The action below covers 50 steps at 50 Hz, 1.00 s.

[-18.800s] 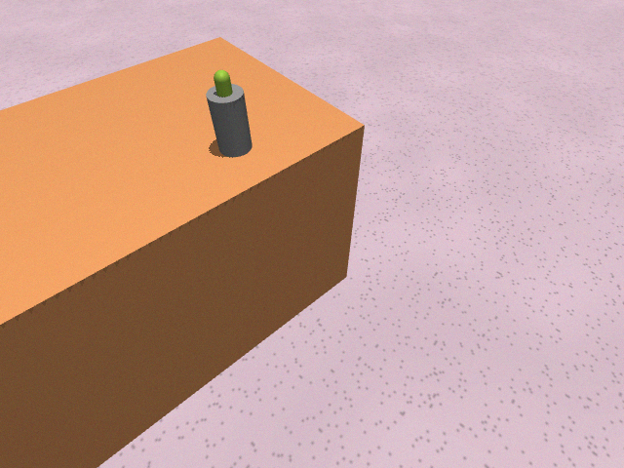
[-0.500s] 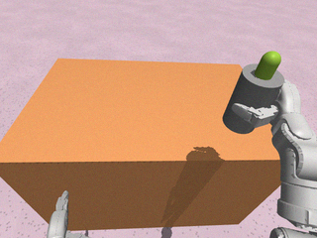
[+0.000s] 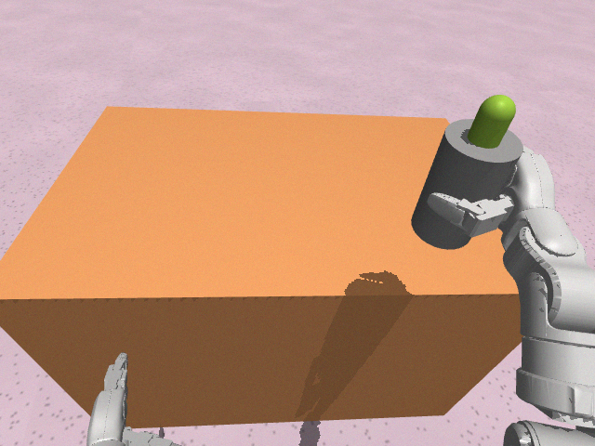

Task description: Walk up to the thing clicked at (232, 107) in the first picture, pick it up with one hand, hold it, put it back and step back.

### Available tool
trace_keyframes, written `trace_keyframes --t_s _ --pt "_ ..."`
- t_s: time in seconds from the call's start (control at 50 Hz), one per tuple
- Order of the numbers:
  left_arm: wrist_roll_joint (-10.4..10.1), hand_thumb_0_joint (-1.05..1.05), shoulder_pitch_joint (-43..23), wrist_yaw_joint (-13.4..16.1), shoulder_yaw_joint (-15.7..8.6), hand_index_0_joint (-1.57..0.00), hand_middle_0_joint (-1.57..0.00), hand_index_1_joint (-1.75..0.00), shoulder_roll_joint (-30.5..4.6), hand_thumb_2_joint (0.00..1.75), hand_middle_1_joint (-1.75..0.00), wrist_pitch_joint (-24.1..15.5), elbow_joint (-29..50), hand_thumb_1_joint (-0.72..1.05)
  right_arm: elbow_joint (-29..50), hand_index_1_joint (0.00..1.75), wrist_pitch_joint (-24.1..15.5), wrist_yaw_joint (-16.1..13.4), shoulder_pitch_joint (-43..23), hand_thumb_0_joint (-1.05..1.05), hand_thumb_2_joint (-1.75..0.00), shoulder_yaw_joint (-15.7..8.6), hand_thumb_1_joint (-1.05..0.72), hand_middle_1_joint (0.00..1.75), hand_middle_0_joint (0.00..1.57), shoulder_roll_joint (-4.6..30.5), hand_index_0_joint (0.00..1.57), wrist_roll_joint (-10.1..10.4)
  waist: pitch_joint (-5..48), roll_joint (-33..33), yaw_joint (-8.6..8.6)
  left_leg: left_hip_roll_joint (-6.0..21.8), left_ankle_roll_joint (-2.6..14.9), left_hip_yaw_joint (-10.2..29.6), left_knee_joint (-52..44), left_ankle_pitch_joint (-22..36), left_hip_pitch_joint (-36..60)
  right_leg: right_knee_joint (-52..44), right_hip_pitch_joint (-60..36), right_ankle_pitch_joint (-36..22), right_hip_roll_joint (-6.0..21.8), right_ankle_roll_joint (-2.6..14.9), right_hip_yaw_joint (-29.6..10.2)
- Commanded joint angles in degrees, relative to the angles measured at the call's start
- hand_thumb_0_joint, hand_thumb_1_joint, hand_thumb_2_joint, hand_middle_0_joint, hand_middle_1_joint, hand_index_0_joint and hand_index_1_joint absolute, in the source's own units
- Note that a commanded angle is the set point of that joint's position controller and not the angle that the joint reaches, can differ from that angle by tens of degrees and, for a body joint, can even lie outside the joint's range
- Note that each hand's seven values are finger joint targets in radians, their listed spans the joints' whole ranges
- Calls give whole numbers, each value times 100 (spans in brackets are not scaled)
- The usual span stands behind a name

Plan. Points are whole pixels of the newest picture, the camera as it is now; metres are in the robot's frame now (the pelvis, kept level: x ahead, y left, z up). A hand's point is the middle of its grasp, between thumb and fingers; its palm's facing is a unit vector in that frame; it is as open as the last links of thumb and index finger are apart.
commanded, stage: crouch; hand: right
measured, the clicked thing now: (467, 172) +0.34 -0.17 +0.24
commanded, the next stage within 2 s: lower in 1.32 s
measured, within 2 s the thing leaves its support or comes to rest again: neither
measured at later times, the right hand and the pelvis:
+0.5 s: hand (437, 199) +0.41 -0.19 +0.14, palm faces +0.19 +0.98 +0.00, open 10.8 cm; pelvis -0.02 +0.00 -0.01, yaw +2 degrees
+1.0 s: hand (433, 192) +0.47 -0.21 +0.11, palm faces +0.19 +0.98 +0.00, open 10.8 cm; pelvis -0.01 -0.01 -0.01, yaw +3 degrees
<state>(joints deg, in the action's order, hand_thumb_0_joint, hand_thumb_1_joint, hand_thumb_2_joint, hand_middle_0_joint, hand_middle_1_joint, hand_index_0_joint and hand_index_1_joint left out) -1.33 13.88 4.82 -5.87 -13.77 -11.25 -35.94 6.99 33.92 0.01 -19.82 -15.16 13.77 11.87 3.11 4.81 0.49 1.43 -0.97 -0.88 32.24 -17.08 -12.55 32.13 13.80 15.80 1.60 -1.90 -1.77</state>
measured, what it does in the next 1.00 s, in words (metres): stands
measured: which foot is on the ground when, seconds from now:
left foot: down 0.00-1.00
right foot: down 0.00-1.00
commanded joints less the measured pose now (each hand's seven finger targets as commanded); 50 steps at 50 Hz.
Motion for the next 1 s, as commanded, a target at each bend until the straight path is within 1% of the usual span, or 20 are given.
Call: trace_keyframes --t_s 0.0,0.04,0.08,0.1,0.12,0.18,0.22,0.28,0.3,0.32,0.4,0.44,0.5,0.62,0.7,0.72,0.76,0.84,0.88,0.98 --pt "5 0 -634 61 48 -5 -4 -4 -413 4 -5 -364 842 -54 991 144 -589 -23 -2618 0 -131 -586 -6 144 125 1210 132 92 966 -612 6 -133 -45 -262 -589 972 -87 -405 -459 -756 -193 247 244" --pt "20 0 -577 56 -227 -5 -4 -4 -639 4 -5 -378 882 -53 713 143 -656 -28 -2682 0 -131 -739 -8 143 125 1331 131 92 972 -771 -73 -137 -66 -233 -616 902 -109 -422 -421 -656 -190 254 256" --pt "19 0 -629 18 -142 -5 -4 -4 -592 4 -5 -426 962 -54 356 143 -767 5 -2853 0 -130 -623 -7 143 125 1208 131 63 860 -798 -130 -139 -76 -202 -593 967 -259 -414 -364 -670 -184 264 260" --pt "30 0 -643 30 -337 -5 -4 -4 -766 4 -5 -456 964 -54 121 144 -830 -8 -3024 0 -131 -747 -6 144 125 1374 131 26 890 -751 -206 -112 -87 -152 -616 933 -298 -402 -340 -597 -187 280 275" --pt "49 0 -454 28 -299 -5 -4 -4 -704 4 -5 -447 583 -54 -34 142 -903 -34 -3168 0 -130 -764 -4 142 123 1445 130 -18 695 -669 -197 -100 -79 -117 -630 788 -416 -401 -236 -457 -186 285 275" --pt "53 0 -866 15 -327 -5 -5 -4 -778 4 -5 -633 1101 -54 -351 140 -1320 -42 -3735 0 -128 -636 -7 140 123 1453 129 -125 991 -647 -298 -60 -90 -11 -642 481 -469 -355 -262 -218 -167 290 265" --pt "36 0 -904 10 -155 -5 -5 -4 -676 5 -5 -709 1322 -55 -406 140 -1642 -58 -4179 0 -128 -404 -8 140 124 1358 129 -163 1431 -611 -297 -110 -54 -73 -508 663 -442 -317 -440 -357 -125 265 220" --pt "56 0 -688 58 -270 -5 -5 -5 -787 6 -5 -804 1165 -56 -643 141 -2154 -59 -4514 0 -129 -471 -9 141 125 1692 130 -205 1944 -291 -310 -144 -20 -88 -311 1062 -411 -180 -598 -670 -109 232 215" --pt "61 0 -668 65 -157 -5 -5 -5 -724 6 -5 -807 1193 -56 -937 142 -2292 -62 -4510 0 -130 -493 -10 142 125 1786 131 -233 2076 -328 -277 -141 -20 -73 -275 1174 -325 -146 -585 -791 -117 229 221" --pt "60 0 -556 65 -4 -5 -5 -5 -542 6 -5 -783 870 -56 -1200 141 -2425 -44 -4447 0 -130 -495 -10 141 125 1794 130 -228 1881 -156 -239 -134 -14 -50 -273 1135 -432 -127 -420 -750 -123 216 234" --pt "95 0 -703 110 -61 -5 -5 -5 -672 6 -5 -799 847 -56 -1930 139 -2886 -55 -4723 0 -128 -750 -8 139 122 2200 128 -264 2123 -35 -297 -150 10 -13 -211 1239 -446 -37 -279 -833 -107 195 244" --pt "104 0 -741 68 47 -5 -5 -4 -577 5 -4 -781 957 -55 -2207 140 -3105 -45 -4809 0 -129 -691 -7 140 123 2138 128 -268 2016 69 -351 -177 24 -27 -198 1205 -446 -46 -117 -782 -99 180 245" --pt "121 0 -588 38 182 -5 -5 -4 -461 5 -4 -717 1100 -55 -2565 142 -3429 -70 -4958 0 -130 -897 -6 142 123 2446 129 -339 1985 -16 -361 -179 5 6 -191 1208 -398 8 42 -769 -112 203 280" --pt "125 0 -176 3 -199 -5 -5 -4 -815 4 -5 -595 1320 -55 -3635 145 -3922 59 -5038 0 -134 -815 -3 145 124 2401 131 -411 1900 -230 -704 -225 -5 25 -124 1109 -876 66 84 -595 -69 250 262" --pt "109 0 -250 -75 85 -5 -5 -4 -552 5 -5 -558 1538 -55 -3755 144 -4239 129 -5458 0 -133 -770 -3 144 123 2466 129 -449 2108 -135 -599 -249 20 -22 35 1190 -933 151 174 -753 -40 216 239" --pt "115 0 -109 -79 47 -5 -5 -4 -563 4 -5 -531 1284 -54 -4348 143 -4269 174 -5217 0 -132 -657 -2 142 122 2264 129 -451 1881 -92 -703 -275 31 -46 66 1096 -1170 178 247 -674 -12 205 217" --pt "111 0 -394 -81 83 -5 -5 -4 -637 5 -5 -561 1744 -55 -3802 141 -4459 197 -5821 0 -130 -784 -2 141 120 2569 127 -451 2561 11 -665 -275 32 -46 152 1259 -1015 271 41 -902 5 193 195" --pt "144 0 -82 -86 30 -5 -5 -4 -706 5 -4 -437 1557 -55 -4279 142 -4590 221 -5555 0 -130 -857 -4 142 122 2595 129 -473 2836 266 -638 -275 60 -29 277 1586 -1033 483 -90 -1546 9 143 175" --pt "163 0 -321 -81 72 -5 -5 -4 -773 5 -5 -412 1740 -55 -4045 143 -4690 208 -5838 0 -131 -970 -4 143 123 2850 129 -495 3062 370 -597 -282 62 -39 307 1634 -1002 528 -134 -1717 31 124 159" --pt "168 0 -100 -108 156 -5 -5 -4 -636 5 -4 -295 1740 -55 -4403 143 -4852 175 -5632 0 -131 -952 -5 142 124 2752 130 -524 2732 163 -662 -335 74 -90 303 1448 -1085 479 215 -1369 39 146 165"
